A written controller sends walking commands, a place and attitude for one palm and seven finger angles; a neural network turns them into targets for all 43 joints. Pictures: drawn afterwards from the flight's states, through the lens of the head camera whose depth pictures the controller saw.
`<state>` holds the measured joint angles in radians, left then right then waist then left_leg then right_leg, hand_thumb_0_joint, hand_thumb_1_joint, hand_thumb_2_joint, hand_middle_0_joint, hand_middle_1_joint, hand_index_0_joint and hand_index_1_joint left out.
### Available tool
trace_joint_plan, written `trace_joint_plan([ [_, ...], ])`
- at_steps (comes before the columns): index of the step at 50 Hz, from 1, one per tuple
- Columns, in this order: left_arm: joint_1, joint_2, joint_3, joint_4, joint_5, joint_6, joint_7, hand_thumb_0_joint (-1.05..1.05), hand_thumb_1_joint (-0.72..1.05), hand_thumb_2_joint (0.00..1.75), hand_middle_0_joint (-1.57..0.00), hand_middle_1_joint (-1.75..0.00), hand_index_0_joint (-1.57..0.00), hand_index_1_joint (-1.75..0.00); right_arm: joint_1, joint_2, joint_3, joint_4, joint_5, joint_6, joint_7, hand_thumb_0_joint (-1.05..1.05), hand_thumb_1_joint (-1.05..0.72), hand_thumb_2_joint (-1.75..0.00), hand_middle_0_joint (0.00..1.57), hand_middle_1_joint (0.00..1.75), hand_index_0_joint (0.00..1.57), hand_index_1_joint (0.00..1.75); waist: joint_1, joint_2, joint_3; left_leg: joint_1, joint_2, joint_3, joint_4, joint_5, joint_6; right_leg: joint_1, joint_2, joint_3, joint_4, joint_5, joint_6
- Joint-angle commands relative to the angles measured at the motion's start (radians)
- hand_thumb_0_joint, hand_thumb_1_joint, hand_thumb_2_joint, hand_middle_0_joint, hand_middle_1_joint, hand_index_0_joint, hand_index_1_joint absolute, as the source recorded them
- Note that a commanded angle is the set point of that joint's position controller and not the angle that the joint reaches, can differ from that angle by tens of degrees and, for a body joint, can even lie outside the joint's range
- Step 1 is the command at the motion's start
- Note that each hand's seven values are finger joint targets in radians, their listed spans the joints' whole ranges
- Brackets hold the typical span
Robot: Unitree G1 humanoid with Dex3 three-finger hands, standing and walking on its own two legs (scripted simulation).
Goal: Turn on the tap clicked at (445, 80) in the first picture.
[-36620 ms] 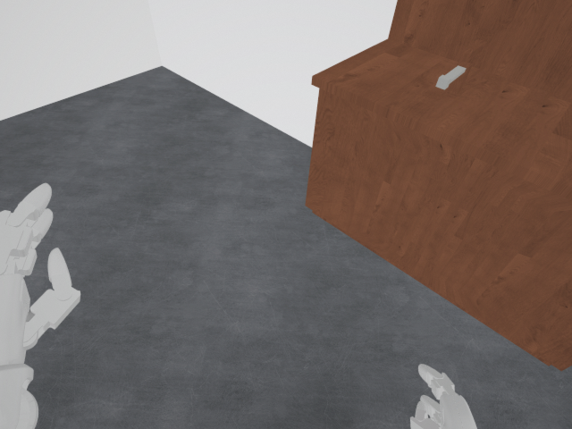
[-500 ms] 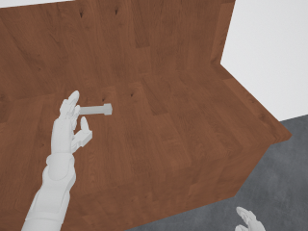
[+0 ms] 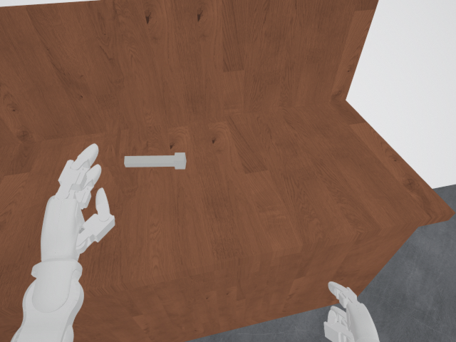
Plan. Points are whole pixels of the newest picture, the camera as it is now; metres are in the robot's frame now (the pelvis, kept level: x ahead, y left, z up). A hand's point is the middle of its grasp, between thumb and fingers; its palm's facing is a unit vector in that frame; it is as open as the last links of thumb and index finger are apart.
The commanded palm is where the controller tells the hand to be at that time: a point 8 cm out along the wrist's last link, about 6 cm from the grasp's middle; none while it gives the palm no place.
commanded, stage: draw the hand back beside the body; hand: left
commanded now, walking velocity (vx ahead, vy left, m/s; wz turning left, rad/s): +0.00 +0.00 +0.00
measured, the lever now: (180, 160) +0.48 +0.18 +0.03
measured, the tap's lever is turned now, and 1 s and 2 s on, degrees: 78 78 78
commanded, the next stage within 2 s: step back with the hand held close in 0.54 s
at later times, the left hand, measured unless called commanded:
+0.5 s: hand (79, 237) +0.20 +0.23 +0.15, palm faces +0.43 -0.84 -0.33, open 7.4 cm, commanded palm +0.16 +0.27 +0.16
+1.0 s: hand (78, 258) +0.17 +0.22 +0.15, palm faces +0.30 -0.85 -0.44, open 7.4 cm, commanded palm +0.13 +0.27 +0.17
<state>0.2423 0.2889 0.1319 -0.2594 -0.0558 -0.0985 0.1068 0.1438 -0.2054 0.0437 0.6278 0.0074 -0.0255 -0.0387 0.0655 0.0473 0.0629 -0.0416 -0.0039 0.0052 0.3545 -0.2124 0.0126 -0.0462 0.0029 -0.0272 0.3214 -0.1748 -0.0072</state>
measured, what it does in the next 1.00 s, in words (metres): stands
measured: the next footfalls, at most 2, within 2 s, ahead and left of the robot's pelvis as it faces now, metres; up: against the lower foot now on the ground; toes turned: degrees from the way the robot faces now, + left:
right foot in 1.84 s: -0.08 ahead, -0.12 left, +0.00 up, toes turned +3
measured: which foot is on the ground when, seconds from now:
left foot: down 0.00-1.00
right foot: down 0.00-1.00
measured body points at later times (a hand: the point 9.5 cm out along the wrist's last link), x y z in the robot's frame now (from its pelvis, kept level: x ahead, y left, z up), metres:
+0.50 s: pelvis +0.00 -0.01 +0.00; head -0.01 -0.03 +0.45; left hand +0.17 +0.27 +0.17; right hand +0.21 -0.22 -0.08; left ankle +0.00 +0.11 -0.75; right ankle +0.01 -0.12 -0.75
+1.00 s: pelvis -0.04 +0.00 -0.01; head -0.01 -0.02 +0.44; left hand +0.15 +0.27 +0.17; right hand +0.15 -0.24 -0.09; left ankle +0.00 +0.11 -0.75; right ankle +0.01 -0.12 -0.75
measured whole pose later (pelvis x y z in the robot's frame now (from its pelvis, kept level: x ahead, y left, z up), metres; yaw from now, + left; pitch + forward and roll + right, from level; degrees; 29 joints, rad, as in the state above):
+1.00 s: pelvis -0.04 +0.00 -0.01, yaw -1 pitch -1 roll +0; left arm 0.52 0.37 0.30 -0.48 -0.06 -0.17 0.11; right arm 0.16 -0.24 0.00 0.55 0.02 -0.01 -0.08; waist 0.02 0.04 0.05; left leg -0.24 0.00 0.02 0.45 -0.19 0.01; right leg -0.26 0.01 -0.02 0.42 -0.15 -0.01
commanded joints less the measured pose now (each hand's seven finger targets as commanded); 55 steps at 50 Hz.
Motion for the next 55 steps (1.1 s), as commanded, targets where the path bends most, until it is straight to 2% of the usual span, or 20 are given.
trace_joint_plan([
  [1, -0.128, 0.162, 0.121, -0.279, -0.003, -0.069, 0.015, 0.00, 0.90, 0.90, -0.20, -0.29, -0.20, -0.29, -0.143, -0.113, -0.052, -0.165, -0.007, -0.058, -0.011, 0.00, -0.90, -0.90, 0.20, 0.30, 0.20, 0.30, -0.006, 0.013, -0.149, 0.007, 0.039, -0.044, -0.042, 0.205, -0.008, 0.018, -0.007, 0.011, -0.026, 0.129, -0.040],
  [13, 0.102, 0.214, 0.242, -0.379, -0.015, -0.069, 0.024, 0.00, 0.90, 0.90, -0.20, -0.30, -0.20, -0.30, -0.125, -0.119, -0.068, -0.161, -0.006, -0.080, -0.008, 0.00, -0.90, -0.90, 0.20, 0.30, 0.20, 0.30, 0.008, 0.022, -0.133, -0.022, 0.045, -0.042, -0.002, 0.254, -0.008, 0.010, -0.016, 0.013, -0.010, 0.166, -0.037],
  [17, 0.050, 0.177, 0.194, -0.345, -0.013, -0.067, 0.023, 0.00, 0.90, 0.90, -0.20, -0.30, -0.20, -0.30, -0.131, -0.123, -0.069, -0.153, -0.004, -0.088, -0.016, 0.00, -0.90, -0.90, 0.20, 0.30, 0.20, 0.30, -0.008, -0.008, -0.096, -0.021, 0.042, -0.039, -0.003, 0.194, 0.001, -0.032, -0.016, 0.012, -0.022, 0.119, -0.031],
  [18, 0.036, 0.183, 0.197, -0.342, -0.011, -0.069, 0.025, 0.00, 0.90, 0.90, -0.20, -0.30, -0.20, -0.30, -0.133, -0.125, -0.070, -0.152, -0.005, -0.091, -0.018, 0.00, -0.90, -0.90, 0.20, 0.30, 0.20, 0.30, -0.006, -0.023, -0.092, -0.023, 0.041, -0.040, -0.005, 0.175, 0.004, -0.037, -0.016, 0.010, -0.024, 0.103, -0.030],
  [20, 0.012, 0.201, 0.209, -0.357, -0.006, -0.079, 0.030, 0.00, 0.90, 0.90, -0.20, -0.30, -0.20, -0.30, -0.134, -0.125, -0.070, -0.150, -0.005, -0.100, -0.022, 0.00, -0.90, -0.90, 0.20, 0.30, 0.20, 0.30, -0.003, 0.025, -0.117, -0.018, 0.031, -0.042, -0.008, 0.156, 0.004, -0.026, -0.016, 0.013, -0.023, 0.087, -0.033],
  [23, 0.051, 0.204, 0.217, -0.347, -0.010, -0.080, 0.031, 0.00, 0.90, 0.90, -0.20, -0.30, -0.20, -0.30, -0.137, -0.120, -0.070, -0.151, -0.007, -0.104, -0.024, 0.00, -0.90, -0.90, 0.20, 0.30, 0.20, 0.30, 0.005, -0.013, -0.121, -0.021, 0.029, -0.040, -0.005, 0.164, 0.009, -0.014, -0.018, 0.013, -0.022, 0.102, -0.031],
  [30, 0.070, 0.212, 0.235, -0.348, -0.012, -0.088, 0.028, 0.00, 0.90, 0.90, -0.20, -0.30, -0.20, -0.30, -0.142, -0.114, -0.069, -0.151, -0.007, -0.105, -0.024, 0.00, -0.90, -0.90, 0.20, 0.30, 0.20, 0.30, 0.005, 0.012, -0.102, -0.036, 0.026, -0.030, -0.002, 0.143, 0.011, -0.019, -0.021, 0.018, -0.033, 0.094, -0.032],
  [32, 0.082, 0.202, 0.229, -0.328, -0.018, -0.085, 0.024, 0.00, 0.90, 0.90, -0.20, -0.30, -0.20, -0.30, -0.142, -0.114, -0.070, -0.153, -0.006, -0.103, -0.024, 0.00, -0.90, -0.90, 0.20, 0.30, 0.20, 0.30, 0.004, -0.025, -0.092, -0.035, 0.028, -0.027, 0.000, 0.139, 0.014, -0.027, -0.021, 0.019, -0.037, 0.093, -0.027],
  [33, 0.028, 0.231, 0.245, -0.391, -0.017, -0.096, 0.026, 0.00, 0.90, 0.90, -0.20, -0.30, -0.20, -0.30, -0.144, -0.116, -0.071, -0.157, -0.006, -0.107, -0.024, 0.00, -0.90, -0.90, 0.20, 0.30, 0.20, 0.30, 0.006, -0.009, -0.124, -0.024, 0.026, -0.029, 0.002, 0.139, 0.015, -0.016, -0.023, 0.023, -0.037, 0.094, -0.028],
  [34, -0.163, 0.382, 0.400, -0.465, -0.034, -0.140, 0.039, 0.00, 0.90, 0.90, -0.20, -0.30, -0.20, -0.30, -0.147, -0.112, -0.043, -0.225, 0.014, -0.092, -0.031, 0.00, -0.90, -0.90, 0.20, 0.30, 0.20, 0.30, -0.021, 0.054, -0.006, -0.088, 0.039, -0.053, 0.020, 0.062, 0.022, -0.126, -0.068, 0.143, -0.073, 0.146, -0.027],
  [36, 0.087, 0.227, 0.297, -0.292, -0.024, -0.138, 0.017, 0.00, 0.90, 0.90, -0.20, -0.30, -0.20, -0.30, -0.103, -0.114, -0.059, -0.178, 0.002, -0.071, -0.032, 0.00, -0.90, -0.90, 0.20, 0.30, 0.20, 0.30, -0.028, -0.064, -0.069, -0.079, 0.052, -0.067, 0.060, 0.115, 0.023, -0.131, -0.105, 0.130, -0.046, 0.251, -0.021],
  [38, 0.160, 0.193, 0.262, -0.303, -0.020, -0.130, 0.005, 0.00, 0.90, 0.90, -0.20, -0.30, -0.20, -0.30, -0.093, -0.123, -0.070, -0.204, 0.002, -0.053, -0.029, 0.00, -0.90, -0.90, 0.20, 0.30, 0.20, 0.30, -0.030, -0.073, -0.152, -0.058, 0.068, -0.053, 0.077, 0.199, 0.025, -0.112, -0.114, 0.117, -0.002, 0.343, -0.009],
  [39, 0.159, 0.195, 0.259, -0.343, -0.018, -0.134, 0.003, 0.00, 0.90, 0.90, -0.20, -0.30, -0.20, -0.30, -0.104, -0.124, -0.071, -0.214, 0.001, -0.048, -0.030, 0.00, -0.90, -0.90, 0.20, 0.30, 0.20, 0.30, -0.029, -0.032, -0.184, -0.052, 0.072, -0.051, 0.070, 0.249, 0.024, -0.101, -0.114, 0.108, 0.022, 0.366, -0.008],
  [41, 0.207, 0.199, 0.266, -0.346, -0.018, -0.131, 0.008, 0.00, 0.90, 0.90, -0.20, -0.30, -0.20, -0.30, -0.090, -0.129, -0.077, -0.225, 0.003, -0.037, -0.033, 0.00, -0.90, -0.90, 0.20, 0.30, 0.20, 0.30, -0.026, -0.037, -0.214, -0.063, 0.086, -0.052, 0.068, 0.283, 0.023, -0.102, -0.107, 0.090, 0.044, 0.340, 0.000],
  [44, 0.215, 0.267, 0.322, -0.419, -0.014, -0.138, 0.022, 0.00, 0.90, 0.90, -0.20, -0.30, -0.20, -0.30, -0.098, -0.132, -0.080, -0.241, 0.003, -0.030, -0.042, 0.00, -0.90, -0.90, 0.20, 0.30, 0.20, 0.30, -0.025, -0.021, -0.227, -0.098, 0.089, -0.068, 0.057, 0.275, 0.024, -0.113, -0.102, 0.088, 0.061, 0.288, 0.000],
  [46, 0.229, 0.257, 0.319, -0.424, -0.012, -0.141, 0.027, 0.00, 0.90, 0.90, -0.20, -0.30, -0.20, -0.30, -0.091, -0.129, -0.083, -0.249, 0.007, -0.027, -0.045, 0.00, -0.90, -0.90, 0.20, 0.30, 0.20, 0.30, -0.025, -0.036, -0.213, -0.130, 0.093, -0.075, 0.054, 0.238, 0.024, -0.133, -0.093, 0.085, 0.065, 0.233, 0.004],
  [48, 0.232, 0.269, 0.333, -0.433, -0.012, -0.146, 0.033, 0.00, 0.90, 0.90, -0.20, -0.30, -0.20, -0.30, -0.086, -0.127, -0.085, -0.251, 0.007, -0.029, -0.047, 0.00, -0.90, -0.90, 0.20, 0.30, 0.20, 0.30, -0.029, -0.049, -0.194, -0.171, 0.090, -0.079, 0.057, 0.167, 0.023, -0.151, -0.095, 0.095, 0.056, 0.181, 0.004],
  [49, 0.221, 0.292, 0.348, -0.463, -0.009, -0.150, 0.037, 0.00, 0.90, 0.90, -0.20, -0.30, -0.20, -0.30, -0.093, -0.133, -0.087, -0.251, 0.007, -0.032, -0.048, 0.00, -0.90, -0.90, 0.20, 0.30, 0.20, 0.30, -0.031, -0.009, -0.193, -0.181, 0.091, -0.091, 0.050, 0.145, 0.026, -0.159, -0.095, 0.104, 0.061, 0.159, -0.001],
  [51, 0.233, 0.264, 0.329, -0.451, -0.006, -0.156, 0.041, 0.00, 0.90, 0.90, -0.20, -0.30, -0.20, -0.30, -0.080, -0.134, -0.088, -0.251, 0.007, -0.038, -0.048, 0.00, -0.90, -0.90, 0.20, 0.30, 0.20, 0.30, -0.034, 0.015, -0.175, -0.233, 0.095, -0.100, 0.034, 0.041, 0.028, -0.166, -0.084, 0.096, 0.066, 0.082, 0.000],
  [55, 0.237, 0.248, 0.318, -0.443, 0.001, -0.167, 0.050, 0.00, 0.90, 0.90, -0.20, -0.30, -0.20, -0.30, -0.059, -0.138, -0.090, -0.244, 0.009, -0.055, -0.048, 0.00, -0.90, -0.90, 0.20, 0.30, 0.20, 0.30, -0.045, -0.013, -0.142, -0.308, 0.092, -0.123, 0.030, -0.179, 0.036, -0.214, -0.084, 0.108, 0.036, -0.106, -0.003],
])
